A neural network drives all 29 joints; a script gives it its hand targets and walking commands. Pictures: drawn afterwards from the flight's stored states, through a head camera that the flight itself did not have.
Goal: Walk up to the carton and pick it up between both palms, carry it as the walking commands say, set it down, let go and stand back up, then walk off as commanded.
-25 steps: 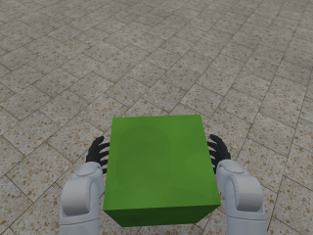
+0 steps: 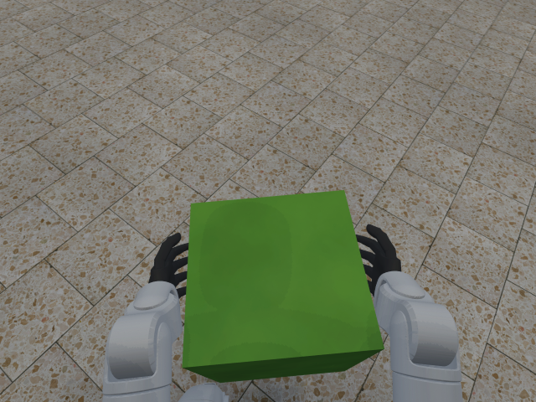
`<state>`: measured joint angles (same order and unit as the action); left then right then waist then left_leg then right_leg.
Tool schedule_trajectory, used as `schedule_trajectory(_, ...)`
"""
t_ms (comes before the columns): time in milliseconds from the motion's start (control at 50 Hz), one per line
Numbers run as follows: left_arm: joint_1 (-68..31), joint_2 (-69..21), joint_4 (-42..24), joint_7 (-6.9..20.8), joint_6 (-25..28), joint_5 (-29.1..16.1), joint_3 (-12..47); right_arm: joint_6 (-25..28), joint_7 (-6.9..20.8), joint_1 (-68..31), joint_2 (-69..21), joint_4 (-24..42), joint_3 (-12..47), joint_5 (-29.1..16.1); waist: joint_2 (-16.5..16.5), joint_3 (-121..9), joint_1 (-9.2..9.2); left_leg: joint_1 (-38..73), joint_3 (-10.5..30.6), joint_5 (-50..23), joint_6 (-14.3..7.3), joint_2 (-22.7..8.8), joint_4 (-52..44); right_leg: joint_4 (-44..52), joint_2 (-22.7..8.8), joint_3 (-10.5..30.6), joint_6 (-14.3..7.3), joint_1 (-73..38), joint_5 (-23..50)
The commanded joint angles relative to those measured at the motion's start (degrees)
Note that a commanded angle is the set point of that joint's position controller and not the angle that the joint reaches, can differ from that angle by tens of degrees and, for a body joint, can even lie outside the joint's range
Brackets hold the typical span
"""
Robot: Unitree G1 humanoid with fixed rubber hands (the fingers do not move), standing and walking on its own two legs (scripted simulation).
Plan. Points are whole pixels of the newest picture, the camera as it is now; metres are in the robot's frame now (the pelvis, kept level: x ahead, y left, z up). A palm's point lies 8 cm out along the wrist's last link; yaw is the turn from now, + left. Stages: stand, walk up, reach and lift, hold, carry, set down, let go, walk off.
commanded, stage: carry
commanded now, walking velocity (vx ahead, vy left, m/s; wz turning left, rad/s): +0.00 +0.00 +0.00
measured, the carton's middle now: (275, 296) +0.26 -0.01 -0.02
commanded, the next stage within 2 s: none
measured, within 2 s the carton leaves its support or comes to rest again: neither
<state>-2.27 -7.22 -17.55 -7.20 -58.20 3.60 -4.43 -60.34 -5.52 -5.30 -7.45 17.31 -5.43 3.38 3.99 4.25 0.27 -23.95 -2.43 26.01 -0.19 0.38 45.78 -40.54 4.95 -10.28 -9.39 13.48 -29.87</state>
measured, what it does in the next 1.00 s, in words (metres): walks ahead: right foot, then left foot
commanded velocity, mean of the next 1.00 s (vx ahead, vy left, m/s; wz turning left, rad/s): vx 0.00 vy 0.00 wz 0.00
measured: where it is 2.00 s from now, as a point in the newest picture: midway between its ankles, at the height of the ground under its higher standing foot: (305, 253)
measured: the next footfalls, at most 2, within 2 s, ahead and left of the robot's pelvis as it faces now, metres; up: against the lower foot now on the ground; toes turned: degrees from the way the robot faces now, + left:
right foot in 0.22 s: +0.12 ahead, -0.12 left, +0.00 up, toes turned -5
left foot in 0.50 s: +0.19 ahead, +0.02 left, +0.00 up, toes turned +4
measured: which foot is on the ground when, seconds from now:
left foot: down 0.00-0.26, up 0.28-0.48, down 0.50-0.78, up 0.80-0.96, down 0.98-1.00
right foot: down 0.00-0.08, up 0.10-0.20, down 0.22-0.62, up 0.64-0.72, down 0.74-1.00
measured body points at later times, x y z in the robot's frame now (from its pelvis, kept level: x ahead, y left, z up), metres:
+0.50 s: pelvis +0.17 -0.09 +0.01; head +0.20 -0.07 +0.45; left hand +0.44 +0.06 +0.04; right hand +0.44 -0.24 +0.06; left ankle +0.13 +0.03 -0.70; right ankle +0.08 -0.11 -0.70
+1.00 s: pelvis +0.32 -0.14 +0.01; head +0.36 -0.12 +0.45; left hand +0.59 +0.01 +0.02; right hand +0.60 -0.30 +0.04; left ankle +0.30 -0.04 -0.71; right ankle +0.23 -0.19 -0.70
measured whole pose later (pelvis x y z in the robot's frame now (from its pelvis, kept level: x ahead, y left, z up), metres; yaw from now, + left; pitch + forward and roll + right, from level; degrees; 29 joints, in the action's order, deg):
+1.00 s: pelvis +0.32 -0.14 +0.01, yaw +1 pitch +2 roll +1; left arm -2.5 -7.2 -11.0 -5.5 -52.1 5.8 -4.3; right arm -53.4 -3.3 -3.9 -7.3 11.6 -5.1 6.5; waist 4.6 1.1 0.9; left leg -20.1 -4.2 23.1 -1.2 0.8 41.5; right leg -39.0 3.2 -6.4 -6.1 11.8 -29.7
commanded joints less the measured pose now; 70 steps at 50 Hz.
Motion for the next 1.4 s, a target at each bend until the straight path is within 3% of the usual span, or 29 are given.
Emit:
schedule_trajectory(0, -30.26, -46.70, -15.74, 13.70, 0.21, -19.18, 37.79, 1.85, 12.86, -20.34, -46.03, 9.91, 36.20, -16.83, -7.13, -41.30, -0.84, 21.24, 5.29, -38.43, -5.94, -5.76, -10.46, -3.06, -16.55, 11.80, 5.22, -12.16, 80.41)
schedule_trajectory(40, -30.57, -45.86, -8.45, 15.06, 0.57, -17.74, 36.98, 3.75, 12.94, -16.70, -43.50, 1.21, 32.96, -11.70, -16.00, -41.83, 0.32, 31.52, 14.35, -82.77, -16.29, -15.73, -6.00, -11.59, -7.74, 9.81, 11.39, 1.82, 40.91)
schedule_trajectory(120, -35.62, -40.82, -5.28, 16.51, 5.83, -16.95, 34.83, 9.38, 12.15, -20.95, -43.00, -0.79, 31.45, -8.88, -19.99, -26.83, 3.40, 45.58, 20.49, -86.60, -16.50, -19.44, -8.64, -15.69, -5.71, 19.92, 11.81, 36.34, -20.81)
schedule_trajectory(140, -33.05, -41.22, 1.89, 16.89, 6.69, -15.10, 31.45, 10.06, 11.81, -18.58, -41.97, -5.89, 26.87, -5.32, -10.06, -26.46, 2.68, 41.83, 17.23, -82.30, -13.45, -16.78, -8.94, -4.11, -5.96, 16.86, 10.76, 31.49, -14.87)
schedule_trajectory(160, -38.09, -42.49, -14.53, 16.32, 6.20, -22.09, 38.46, 9.51, 11.55, -26.39, -41.36, 14.74, 35.23, -11.97, -6.57, -27.68, 1.74, 40.30, 12.19, -77.85, -10.55, -14.17, -8.01, 1.90, -5.18, 11.44, 10.58, 25.69, -4.14)
schedule_trajectory(180, -32.16, -42.89, 3.08, 15.98, 5.99, -14.86, 28.72, 9.30, 11.65, -28.71, -39.41, 3.47, 28.63, -7.90, -3.78, -28.47, -0.08, 33.57, 4.69, -67.80, -6.72, -12.01, -7.13, 11.20, -4.72, 8.04, 10.18, 13.73, 10.81)
schedule_trajectory(260, -24.47, -40.32, -1.57, 14.80, 6.91, -15.68, 30.87, 8.83, 11.36, -30.30, -39.38, 11.76, 37.34, -14.14, 17.22, -31.63, -0.50, 2.37, -0.75, 3.63, 2.13, -0.83, -0.25, 5.88, -20.04, 20.68, -0.08, -19.84, 101.48)
schedule_trajectory(480, -26.91, -43.79, -8.78, 14.16, 2.36, -13.13, 32.58, 3.24, 14.24, -20.21, -44.32, 1.96, 34.93, -14.74, -0.67, -34.11, -1.85, 3.72, -1.57, -9.56, -1.06, 0.53, -9.13, 3.86, -18.17, 15.65, 4.87, -23.96, 99.61)
schedule_trajectory(560, -40.18, -43.32, -2.55, 15.68, 6.53, -14.91, 34.06, 9.57, 13.61, -24.70, -40.91, -4.33, 29.91, -8.81, -16.81, -32.18, 0.96, 32.13, 12.17, -84.43, -15.48, -17.35, -5.30, -13.41, -9.17, 10.29, 13.68, 9.06, 35.24)
schedule_trajectory(620, -38.31, -42.51, 5.22, 16.25, 8.62, -13.99, 31.85, 11.88, 11.95, -23.33, -42.95, -10.32, 26.92, -6.25, -21.57, -21.98, 3.47, 48.89, 16.68, -94.84, -15.54, -18.09, -7.24, -15.39, -3.51, 14.47, 12.51, 40.85, -21.71)
schedule_trajectory(660, -33.09, -42.29, 8.09, 17.04, 10.14, -12.41, 28.84, 13.47, 12.42, -22.31, -42.15, -6.95, 26.82, -4.26, -5.85, -25.56, 1.70, 33.17, 10.10, -75.00, -11.36, -15.99, -11.89, 1.27, -7.02, 12.22, 9.26, 18.53, -4.09)
schedule_trajectory(680, -35.61, -43.59, -2.96, 16.66, 9.77, -19.27, 34.49, 13.34, 11.75, -33.49, -40.00, 12.04, 34.00, -11.71, -2.59, -26.53, 0.18, 30.38, 3.73, -70.55, -6.72, -12.79, -7.23, 9.62, -5.55, 7.84, 9.05, 11.28, 9.64)
schedule_trajectory(700, -32.10, -46.39, 6.98, 16.73, 8.90, -16.11, 32.57, 12.30, 11.88, -31.38, -40.98, 4.45, 32.28, -10.00, -3.76, -30.98, -0.83, 25.95, -1.01, -59.57, -2.56, -10.09, -2.57, 15.18, -6.91, 9.44, 9.07, 0.88, 26.47)
schedule_trajectory(760, -22.30, -42.43, 10.52, 15.49, 10.48, -12.04, 28.60, 12.44, 11.57, -32.60, -37.35, 4.28, 32.81, -9.79, 15.54, -32.24, -1.55, -1.07, -2.18, 4.35, 1.92, 0.77, 8.90, 5.58, -20.56, 21.24, -1.55, -23.65, 105.50)
schedule_trajectory(840, -28.68, -43.43, -7.92, 14.79, 9.51, -17.13, 34.44, 11.07, 12.92, -30.47, -43.08, 12.32, 39.74, -16.63, 8.79, -23.54, -1.73, -12.88, -2.62, 4.49, 0.54, 2.09, 8.47, 5.78, -17.28, 22.97, 4.53, -28.35, 111.29)
schedule_trajectory(900, -27.10, -39.90, -3.41, 13.22, 8.03, -10.87, 30.16, 9.14, 13.15, -22.06, -40.14, 1.19, 31.35, -12.15, -3.33, -29.24, -2.14, -3.80, -2.18, -1.93, -0.68, 0.57, -7.26, 4.31, -17.48, 18.87, 0.90, -25.52, 91.76)
schedule_trajectory(960, -34.25, -42.92, -7.37, 14.08, 8.72, -14.14, 34.41, 10.55, 14.22, -26.19, -41.85, 4.25, 34.71, -12.93, -0.88, -31.76, -1.00, 10.21, -2.41, -17.94, -2.36, -0.73, -11.76, 3.60, -17.53, 13.89, 4.86, -16.96, 90.25)
schedule_trajectory(1000, -34.70, -43.33, -8.01, 14.31, 9.21, -14.84, 36.60, 10.92, 14.31, -22.18, -42.16, 0.29, 32.74, -11.33, -11.20, -40.95, -0.12, 32.37, 9.32, -71.95, -9.84, -14.29, -8.84, -6.43, -12.73, 11.29, 9.55, -0.50, 46.86)
schedule_trajectory(1020, -38.15, -41.43, 2.74, 14.99, 10.12, -11.48, 32.57, 12.12, 14.21, -25.58, -40.69, -9.19, 29.51, -7.84, -14.75, -34.18, 0.28, 30.28, 13.28, -79.92, -15.44, -18.79, -6.77, -8.92, -9.58, 12.54, 12.06, 5.77, 27.08)
schedule_trajectory(1060, -34.22, -43.38, 3.21, 15.87, 11.11, -14.40, 35.88, 13.63, 13.51, -24.50, -41.31, -5.14, 31.48, -9.36, -14.97, -29.45, -0.37, 30.96, 8.61, -80.55, -12.43, -16.32, -5.49, 3.32, -9.43, 14.93, 11.00, 9.82, 16.09)
schedule_trajectory(1120, -33.72, -43.23, 5.39, 16.03, 9.85, -12.79, 32.37, 12.57, 12.97, -32.01, -41.00, -1.14, 31.72, -8.57, -8.74, -28.89, -1.76, 26.40, -1.41, -66.75, -6.50, -8.30, -1.12, 18.03, -8.04, 10.83, 11.80, 0.28, 34.28)
schedule_trajectory(1140, -36.89, -44.91, 0.46, 15.69, 10.24, -15.50, 35.08, 13.07, 13.08, -34.88, -41.65, 2.55, 33.32, -10.61, -4.00, -29.07, -2.08, 13.45, -4.95, -56.25, -4.63, -5.08, 5.61, 11.07, -8.59, 11.05, 10.35, -12.63, 63.39)
schedule_trajectory(1180, -27.65, -41.84, 9.08, 15.62, 10.86, -12.24, 28.24, 13.66, 12.91, -30.36, -42.37, -1.37, 31.42, -8.20, 19.25, -22.08, -3.21, -26.49, -8.61, 9.21, -2.33, 2.24, 19.11, 4.97, -15.47, 17.78, 9.23, -42.34, 128.05)
schedule_trajectory(1200, -25.96, -42.09, 8.12, 15.70, 11.82, -11.78, 27.17, 14.63, 13.04, -26.52, -42.60, -2.29, 30.44, -7.69, 17.17, -22.93, -2.74, -29.82, -8.31, 10.05, -2.84, 2.93, 16.61, 3.04, -16.33, 19.31, 8.80, -45.25, 134.33)
schedule_trajectory(1300, -30.11, -39.23, 1.31, 15.22, 12.05, -11.20, 30.42, 15.16, 12.63, -25.95, -41.53, -5.02, 31.38, -8.33, -3.01, -28.55, -0.09, 13.37, -9.98, -21.33, -4.91, 4.97, -9.39, -9.20, -11.28, 11.42, 13.59, -10.25, 103.74)
schedule_trajectory(1320, -28.84, -39.47, 2.29, 15.21, 11.33, -11.28, 30.74, 15.18, 13.00, -22.03, -39.94, -3.94, 30.99, -7.57, -7.25, -33.53, 3.40, 31.57, -0.55, -50.45, -12.17, -4.54, -13.61, -27.37, -8.85, 9.35, 15.51, 4.54, 78.08)
schedule_trajectory(1340, -36.38, -41.30, -5.53, 15.35, 11.53, -15.52, 34.11, 15.16, 12.73, -24.82, -41.36, -0.03, 33.12, -10.79, -20.42, -39.14, 4.84, 51.26, 18.03, -99.61, -22.29, -18.82, -7.11, -48.24, -1.42, 9.93, 17.87, 26.74, 16.83)
schedule_trajectory(1360, -39.08, -40.96, -9.85, 15.54, 10.78, -17.26, 36.10, 14.28, 12.09, -23.94, -42.59, 1.08, 32.96, -11.56, -20.87, -37.62, 3.46, 51.56, 26.89, -112.52, -26.17, -24.70, -9.19, -53.53, 1.11, 14.80, 14.34, 33.39, -17.47)
schedule_trajectory(1380, -35.13, -41.44, -3.48, 16.01, 10.99, -15.35, 33.60, 14.58, 11.78, -22.14, -43.02, 0.33, 31.33, -8.87, -17.26, -33.98, 3.93, 42.14, 28.98, -96.98, -24.77, -24.94, -10.76, -51.15, -2.85, 25.03, 9.84, 32.95, -21.34)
